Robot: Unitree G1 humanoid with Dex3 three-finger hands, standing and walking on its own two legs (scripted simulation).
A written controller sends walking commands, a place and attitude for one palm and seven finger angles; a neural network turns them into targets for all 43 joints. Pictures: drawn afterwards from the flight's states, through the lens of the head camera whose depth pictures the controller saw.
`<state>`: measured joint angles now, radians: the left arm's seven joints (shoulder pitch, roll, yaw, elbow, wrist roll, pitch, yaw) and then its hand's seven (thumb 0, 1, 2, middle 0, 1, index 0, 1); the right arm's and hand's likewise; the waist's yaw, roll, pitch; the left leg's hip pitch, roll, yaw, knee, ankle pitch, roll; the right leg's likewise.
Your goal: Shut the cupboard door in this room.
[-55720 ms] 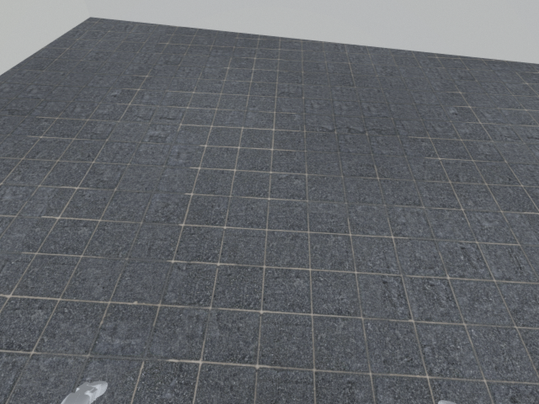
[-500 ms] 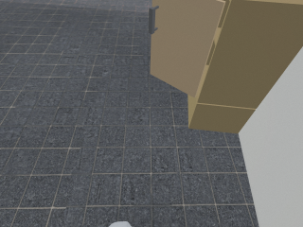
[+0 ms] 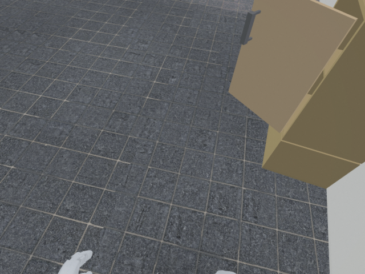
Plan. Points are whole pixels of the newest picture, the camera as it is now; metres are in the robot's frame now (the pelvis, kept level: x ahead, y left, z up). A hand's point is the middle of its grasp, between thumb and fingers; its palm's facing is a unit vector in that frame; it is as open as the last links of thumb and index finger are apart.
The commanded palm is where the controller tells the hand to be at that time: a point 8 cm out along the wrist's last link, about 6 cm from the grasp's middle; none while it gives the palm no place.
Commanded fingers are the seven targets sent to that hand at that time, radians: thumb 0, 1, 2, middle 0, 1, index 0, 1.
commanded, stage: walk to a spot facing it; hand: left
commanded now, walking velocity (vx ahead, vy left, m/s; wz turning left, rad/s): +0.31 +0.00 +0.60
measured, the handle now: (250, 27) +1.07 -0.29 -0.01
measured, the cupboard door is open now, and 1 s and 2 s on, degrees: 58 58 58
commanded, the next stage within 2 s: turn to face it in 1.02 s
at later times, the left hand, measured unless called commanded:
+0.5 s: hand out of the picture +0.01 +0.13 -0.17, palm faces +0.41 -0.88 -0.23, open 7.4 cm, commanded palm none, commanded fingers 0.00 0.90 0.90 -0.20 -0.30 -0.20 -0.30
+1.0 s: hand (73, 185) +0.37 +0.33 -0.17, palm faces +0.47 -0.87 -0.13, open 7.4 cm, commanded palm none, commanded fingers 0.00 0.90 0.90 -0.20 -0.30 -0.20 -0.30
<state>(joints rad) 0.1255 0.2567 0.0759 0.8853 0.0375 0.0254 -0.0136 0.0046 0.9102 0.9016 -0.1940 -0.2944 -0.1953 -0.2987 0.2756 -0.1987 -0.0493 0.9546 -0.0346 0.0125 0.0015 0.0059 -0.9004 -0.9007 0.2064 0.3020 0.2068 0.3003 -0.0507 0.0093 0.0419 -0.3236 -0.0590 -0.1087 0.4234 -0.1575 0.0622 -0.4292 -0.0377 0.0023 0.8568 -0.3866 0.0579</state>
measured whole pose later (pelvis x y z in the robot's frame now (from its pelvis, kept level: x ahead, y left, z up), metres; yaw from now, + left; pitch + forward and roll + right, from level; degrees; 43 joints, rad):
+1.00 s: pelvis +0.35 +0.12 -0.01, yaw +29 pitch +0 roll -1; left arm 0.12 0.19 0.06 0.92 0.03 0.00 -0.02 0.00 0.91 0.90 -0.19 -0.29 -0.19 -0.30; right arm 0.41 -0.14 -0.02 1.06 -0.01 -0.07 -0.03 0.00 -0.92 -0.90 0.20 0.30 0.20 0.30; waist -0.03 -0.05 0.06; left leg 0.07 -0.10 0.04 0.28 -0.34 0.12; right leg -0.63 -0.09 -0.05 0.86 -0.04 0.02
